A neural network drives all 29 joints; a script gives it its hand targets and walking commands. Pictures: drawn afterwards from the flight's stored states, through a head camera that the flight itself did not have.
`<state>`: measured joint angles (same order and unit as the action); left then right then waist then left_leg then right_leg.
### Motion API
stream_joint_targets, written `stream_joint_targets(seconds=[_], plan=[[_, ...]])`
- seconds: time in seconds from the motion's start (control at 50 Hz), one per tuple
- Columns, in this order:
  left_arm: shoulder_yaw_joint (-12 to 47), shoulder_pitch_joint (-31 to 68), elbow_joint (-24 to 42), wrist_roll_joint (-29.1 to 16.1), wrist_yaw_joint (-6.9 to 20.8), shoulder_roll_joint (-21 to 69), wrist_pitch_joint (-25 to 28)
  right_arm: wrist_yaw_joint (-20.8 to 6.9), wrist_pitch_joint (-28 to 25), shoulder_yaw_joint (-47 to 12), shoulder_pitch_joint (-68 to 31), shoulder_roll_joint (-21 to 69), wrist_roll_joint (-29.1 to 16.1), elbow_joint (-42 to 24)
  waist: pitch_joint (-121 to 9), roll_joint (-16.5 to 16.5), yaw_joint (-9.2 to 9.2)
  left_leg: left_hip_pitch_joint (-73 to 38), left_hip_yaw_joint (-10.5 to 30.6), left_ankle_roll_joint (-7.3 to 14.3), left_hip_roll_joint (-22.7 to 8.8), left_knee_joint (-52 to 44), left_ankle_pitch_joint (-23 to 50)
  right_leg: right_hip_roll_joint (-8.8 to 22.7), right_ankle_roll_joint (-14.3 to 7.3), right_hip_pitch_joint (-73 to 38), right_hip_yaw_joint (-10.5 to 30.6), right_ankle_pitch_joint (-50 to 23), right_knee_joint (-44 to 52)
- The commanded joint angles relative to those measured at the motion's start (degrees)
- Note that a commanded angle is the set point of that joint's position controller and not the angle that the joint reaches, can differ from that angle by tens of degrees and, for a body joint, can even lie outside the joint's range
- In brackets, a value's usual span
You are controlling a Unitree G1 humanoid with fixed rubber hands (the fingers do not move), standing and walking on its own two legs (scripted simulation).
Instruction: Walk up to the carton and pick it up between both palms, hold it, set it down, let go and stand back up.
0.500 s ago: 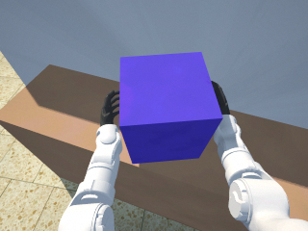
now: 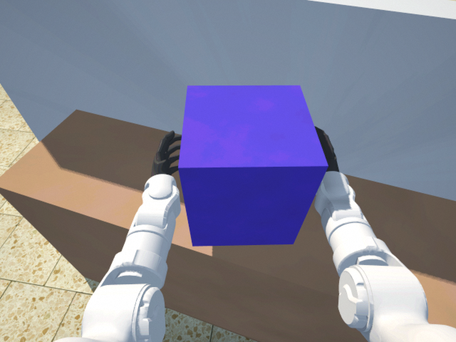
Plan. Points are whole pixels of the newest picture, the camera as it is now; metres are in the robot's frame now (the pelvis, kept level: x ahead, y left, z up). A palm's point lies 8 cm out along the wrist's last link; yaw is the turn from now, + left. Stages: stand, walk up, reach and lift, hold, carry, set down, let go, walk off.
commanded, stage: reach and lift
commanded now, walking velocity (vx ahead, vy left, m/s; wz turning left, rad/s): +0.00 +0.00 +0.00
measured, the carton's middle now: (243, 169) +0.41 -0.02 +0.06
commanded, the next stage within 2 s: none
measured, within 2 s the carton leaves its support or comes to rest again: neither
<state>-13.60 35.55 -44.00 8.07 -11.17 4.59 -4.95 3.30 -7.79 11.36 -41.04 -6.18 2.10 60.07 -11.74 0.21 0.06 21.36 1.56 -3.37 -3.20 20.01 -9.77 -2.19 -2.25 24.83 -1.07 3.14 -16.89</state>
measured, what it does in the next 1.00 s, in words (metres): stands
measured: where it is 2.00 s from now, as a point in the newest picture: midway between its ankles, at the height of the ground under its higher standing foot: outside the picture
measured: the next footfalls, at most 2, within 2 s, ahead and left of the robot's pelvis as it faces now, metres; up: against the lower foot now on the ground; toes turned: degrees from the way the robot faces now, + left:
none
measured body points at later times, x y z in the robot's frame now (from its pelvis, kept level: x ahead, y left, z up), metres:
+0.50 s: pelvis +0.01 +0.03 +0.00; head -0.01 +0.06 +0.45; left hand +0.38 +0.20 +0.14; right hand +0.41 -0.10 +0.15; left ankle -0.01 +0.16 -0.74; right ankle +0.04 -0.09 -0.74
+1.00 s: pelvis -0.02 +0.03 +0.00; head -0.04 +0.04 +0.45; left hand +0.38 +0.17 +0.18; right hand +0.39 -0.13 +0.18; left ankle -0.01 +0.16 -0.74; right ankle +0.04 -0.09 -0.74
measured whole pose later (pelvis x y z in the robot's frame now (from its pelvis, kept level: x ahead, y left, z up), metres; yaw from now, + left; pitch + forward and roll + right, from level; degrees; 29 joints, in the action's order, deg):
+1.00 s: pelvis -0.02 +0.03 +0.00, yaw +1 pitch -2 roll -1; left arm -16.3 39.5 -18.3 11.0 -6.1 2.9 -35.6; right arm 9.3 19.2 4.2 -44.8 -6.4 -8.9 38.3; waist -1.2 0.7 -3.4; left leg 8.2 2.3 -1.0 -0.9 21.7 -11.1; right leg -0.2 0.1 10.3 -0.9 3.7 -16.5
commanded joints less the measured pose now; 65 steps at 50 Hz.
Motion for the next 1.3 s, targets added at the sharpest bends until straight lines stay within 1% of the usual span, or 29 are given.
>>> stream_joint_targets(seconds=[0.0,0.02,0.06,0.14,0.2,0.26,0.32,0.42,0.5,0.52,0.54,0.56,0.6,0.62,0.66,0.7,0.74,0.76,0.8,0.84,0.88,0.94,1.02,1.04,1.06,1.08,1.12,1.22,1.28], plan=[[30.94,47.93,27.30,-5.63,5.27,39.10,1.17,-4.40,-0.70,-26.94,-47.39,38.77,-6.93,-30.64,-41.29,3.33,-0.52,-7.95,0.08,1.11,5.22,2.03,15.80,0.53,4.02,-35.53,-0.59,-30.22,-5.31],[30.50,48.25,28.45,-5.24,5.98,36.26,0.03,-3.18,0.83,-27.77,-46.29,40.00,-7.54,-30.16,-36.91,5.26,0.04,-7.16,-0.36,1.54,5.72,1.88,14.24,1.14,4.60,-37.25,0.49,-30.12,-4.47],[32.25,48.77,33.89,-5.81,6.82,35.28,-3.43,-1.68,4.46,-30.01,-43.35,40.70,-10.05,-33.31,-33.41,3.37,-0.71,-7.49,0.50,1.34,6.07,1.23,12.06,1.23,5.10,-38.34,0.40,-28.00,-3.80],[28.23,47.14,31.76,-3.74,8.75,31.22,-9.85,-1.22,9.57,-26.99,-41.74,39.26,-9.22,-29.32,-21.95,3.09,-0.67,-8.30,0.30,2.75,5.65,-2.34,3.14,1.83,5.46,-32.36,0.54,-13.00,-0.63],[26.81,42.58,29.31,-2.36,10.82,31.86,-14.56,-1.02,11.89,-23.47,-40.97,35.80,-8.65,-28.04,-15.66,0.54,-3.88,-11.35,1.00,1.67,5.13,-2.95,3.50,1.36,4.30,-31.68,-0.52,-9.98,0.84],[27.48,39.58,32.15,-2.57,12.42,33.93,-16.95,-0.51,11.71,-22.91,-42.55,36.43,-8.83,-33.77,-20.56,-0.61,-5.35,-14.97,0.36,1.35,5.22,-2.54,8.59,0.49,4.31,-34.51,-1.68,-14.54,-0.38],[31.08,37.68,37.49,-3.66,13.13,36.68,-19.06,0.20,11.43,-24.74,-42.83,33.31,-11.40,-39.68,-22.87,-2.84,-7.72,-21.71,1.14,-1.90,5.16,1.17,22.08,-1.57,3.50,-36.39,-3.25,-23.41,-0.97],[37.55,38.46,43.96,-4.35,11.54,38.68,-21.20,-0.38,13.02,-24.52,-41.40,31.19,-11.45,-42.59,-21.23,-8.22,-9.95,-26.19,2.56,-3.84,3.64,3.12,27.33,-2.15,2.77,-29.12,-4.12,-17.30,0.21],[42.65,37.90,49.18,-6.02,10.22,40.57,-22.01,-0.60,13.49,-28.00,-39.37,32.85,-13.41,-47.44,-24.57,-9.84,-9.86,-28.45,3.38,-5.62,3.52,5.71,35.72,-2.69,2.40,-28.63,-4.48,-19.40,-0.58],[42.29,38.10,49.65,-5.46,10.14,39.07,-21.82,-0.67,14.49,-28.74,-37.70,32.57,-13.63,-45.50,-22.26,-9.15,-9.25,-27.94,3.49,-5.44,3.24,5.93,34.81,-2.62,2.57,-27.51,-4.13,-17.21,-0.41],[43.58,37.00,49.56,-6.35,9.81,39.61,-22.70,-0.98,14.14,-30.06,-42.00,31.99,-15.22,-51.48,-25.17,-7.37,-7.86,-27.30,3.43,-5.39,3.04,6.09,36.55,-2.57,1.92,-28.93,-3.00,-18.83,0.09],[41.47,35.34,47.00,-5.06,9.96,38.31,-22.98,-0.77,15.10,-29.69,-37.24,32.17,-14.34,-48.78,-21.52,-6.61,-8.83,-26.16,3.60,-5.06,3.21,5.94,33.80,-2.07,2.26,-29.10,-2.75,-17.26,0.88],[40.26,35.86,46.76,-4.65,10.14,37.36,-23.93,-0.97,14.83,-31.39,-44.10,32.29,-15.68,-53.48,-21.96,-5.83,-5.58,-23.13,2.50,-4.17,3.75,4.26,29.54,-1.91,2.29,-30.82,-2.73,-16.83,0.53],[41.26,34.71,47.20,-5.34,9.89,38.68,-24.09,-1.44,14.94,-31.96,-43.69,32.27,-16.49,-53.44,-22.13,-6.70,-7.45,-24.46,3.40,-3.89,3.70,4.64,29.12,-2.46,2.82,-28.61,-3.66,-15.80,-0.62],[40.80,37.59,46.61,-5.60,9.68,37.13,-24.83,-1.41,16.75,-32.19,-44.35,31.99,-16.64,-51.29,-19.36,-5.96,-6.28,-23.75,3.14,-3.92,3.11,4.16,26.40,-1.80,2.73,-27.07,-3.27,-12.58,0.87],[38.89,38.58,45.29,-5.49,9.92,38.32,-25.61,-1.59,16.47,-32.43,-49.19,33.79,-16.79,-53.26,-21.59,-3.07,-4.35,-20.97,1.87,-2.16,4.17,2.63,20.74,-1.97,2.76,-29.16,-3.56,-12.25,-0.08],[30.63,38.86,35.94,-2.73,11.39,33.02,-27.15,-1.75,19.79,-30.39,-48.65,33.80,-16.26,-46.28,-9.19,1.31,-2.62,-14.38,0.79,1.66,4.75,-1.65,5.35,-0.47,3.49,-29.52,-2.01,-3.01,1.69],[28.52,42.35,36.50,-2.80,12.21,32.28,-26.86,-1.99,19.92,-30.91,-50.27,36.43,-16.29,-46.35,-11.72,4.19,-1.84,-13.03,-0.03,3.13,5.46,-2.40,3.41,-0.20,4.36,-32.02,-1.83,-3.55,1.05],[29.34,45.92,37.44,-4.29,12.32,33.59,-26.06,-1.49,19.88,-30.42,-52.02,38.16,-16.31,-46.53,-17.41,2.35,-2.22,-14.25,0.27,2.39,5.10,-1.82,4.42,-0.51,3.65,-31.78,-1.95,-4.53,0.25],[26.14,48.12,36.54,-3.61,12.94,31.36,-26.19,-1.25,20.05,-30.94,-54.91,40.90,-16.30,-47.29,-20.44,4.41,-0.24,-13.36,-0.93,3.98,5.97,-2.39,4.70,-0.09,4.41,-34.78,-1.42,-6.97,-0.10],[26.47,49.62,35.58,-4.13,12.59,32.75,-25.89,-1.14,20.82,-30.10,-54.11,40.67,-16.49,-45.25,-22.58,2.19,-1.78,-14.59,-0.72,3.63,5.88,-1.94,5.20,-0.37,4.05,-34.38,-1.68,-6.59,0.12],[25.15,51.36,32.55,-5.82,12.75,32.81,-25.06,-0.60,20.58,-29.90,-57.79,43.38,-15.65,-46.44,-27.80,3.65,-1.09,-14.75,-0.65,4.07,6.26,-1.50,5.58,-0.57,4.55,-35.39,-0.70,-7.43,-0.41],[20.93,53.37,28.68,-3.33,14.36,28.94,-25.56,0.26,22.44,-25.46,-54.52,42.80,-14.39,-37.31,-19.27,1.64,-2.13,-12.68,-0.98,4.55,6.39,-3.27,-1.04,0.52,4.54,-34.64,-0.55,-0.80,1.33],[21.46,53.63,27.09,-3.45,15.13,28.99,-25.87,0.30,22.97,-22.27,-51.94,41.11,-12.43,-34.10,-15.98,1.23,-4.33,-11.68,-0.75,4.20,6.04,-4.35,-3.61,0.48,4.74,-33.06,-1.02,2.02,1.20],[19.74,54.97,25.12,-2.72,15.59,28.39,-25.90,0.39,22.95,-22.33,-53.83,42.70,-12.23,-34.71,-15.80,2.40,-3.30,-10.01,-0.79,4.80,5.88,-4.51,-5.87,0.52,4.83,-33.29,-0.84,4.97,1.41],[21.54,56.70,27.20,-4.07,15.62,29.85,-25.15,0.23,22.47,-20.52,-53.79,42.25,-11.65,-33.94,-17.02,1.07,-5.59,-10.24,-0.15,4.17,5.67,-5.15,-6.02,0.37,4.39,-33.15,-1.17,5.22,1.01],[22.40,58.13,27.36,-5.52,16.08,30.04,-24.49,0.51,21.45,-21.58,-57.28,43.35,-13.14,-35.87,-19.46,0.24,-4.82,-11.11,-0.33,4.16,6.22,-4.35,-3.33,0.67,4.24,-34.03,-1.13,2.44,0.99],[29.61,52.39,34.47,-8.21,15.55,33.59,-24.41,2.97,21.45,-26.30,-54.43,41.54,-16.70,-45.83,-28.68,-3.65,-8.68,-20.02,1.28,-0.12,6.49,2.22,19.64,-1.07,4.48,-39.49,-1.27,-19.22,-1.65],[31.51,45.98,37.79,-7.10,16.06,33.33,-26.21,4.64,22.84,-29.25,-49.52,38.86,-19.55,-49.11,-22.75,-5.56,-10.49,-19.86,1.68,-1.35,6.90,3.59,24.36,-0.86,5.01,-40.63,-0.65,-25.52,-1.54]])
